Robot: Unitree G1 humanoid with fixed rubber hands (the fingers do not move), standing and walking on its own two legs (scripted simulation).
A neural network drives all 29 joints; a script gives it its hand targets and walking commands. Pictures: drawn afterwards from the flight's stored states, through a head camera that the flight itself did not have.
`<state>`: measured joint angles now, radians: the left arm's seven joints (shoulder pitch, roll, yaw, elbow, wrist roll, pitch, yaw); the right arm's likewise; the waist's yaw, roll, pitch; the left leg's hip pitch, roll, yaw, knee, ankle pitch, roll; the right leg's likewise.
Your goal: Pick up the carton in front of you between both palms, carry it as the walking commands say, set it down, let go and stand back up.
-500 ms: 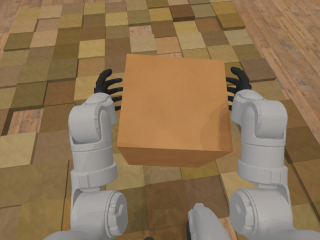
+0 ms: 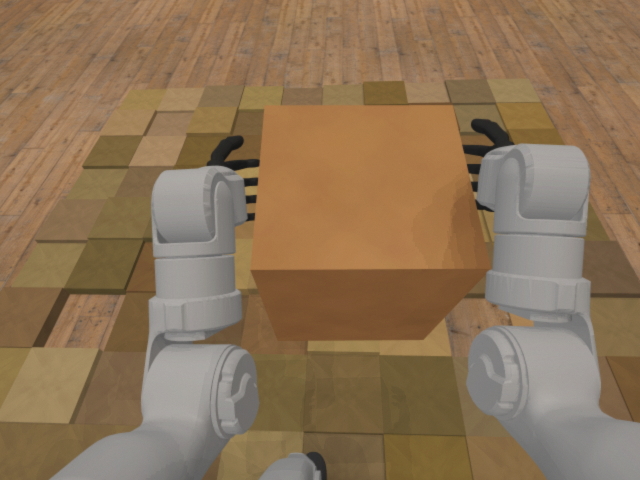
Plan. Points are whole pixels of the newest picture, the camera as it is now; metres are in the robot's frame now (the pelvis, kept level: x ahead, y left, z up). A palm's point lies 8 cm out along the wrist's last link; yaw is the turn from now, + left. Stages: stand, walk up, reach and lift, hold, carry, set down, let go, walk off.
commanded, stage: carry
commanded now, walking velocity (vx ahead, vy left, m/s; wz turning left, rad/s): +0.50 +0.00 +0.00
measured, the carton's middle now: (354, 237) +0.39 +0.02 +0.08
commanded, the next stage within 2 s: none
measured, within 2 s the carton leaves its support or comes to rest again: neither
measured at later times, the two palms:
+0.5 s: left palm (288, 109) +0.70 +0.15 +0.06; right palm (452, 109) +0.69 -0.14 +0.07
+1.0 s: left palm out of the picture +0.99 +0.18 +0.16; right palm out of the picture +0.98 -0.10 +0.18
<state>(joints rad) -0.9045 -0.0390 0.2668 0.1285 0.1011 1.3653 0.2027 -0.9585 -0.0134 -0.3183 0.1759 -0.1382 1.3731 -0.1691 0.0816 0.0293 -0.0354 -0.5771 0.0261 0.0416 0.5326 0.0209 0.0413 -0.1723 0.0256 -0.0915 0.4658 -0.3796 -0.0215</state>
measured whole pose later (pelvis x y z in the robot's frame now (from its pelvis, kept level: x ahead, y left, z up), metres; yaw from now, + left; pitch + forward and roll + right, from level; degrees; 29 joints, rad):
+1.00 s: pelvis +0.61 +0.05 +0.01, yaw -1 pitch +5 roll +0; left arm -0.85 0.01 0.22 0.13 0.07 1.35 0.23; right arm -0.85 0.08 -0.25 0.10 -0.10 1.25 -0.31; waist -0.05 -0.01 -0.02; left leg -0.37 0.00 0.11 0.51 -0.24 0.05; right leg -0.48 -0.01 -0.03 0.97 -0.46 -0.03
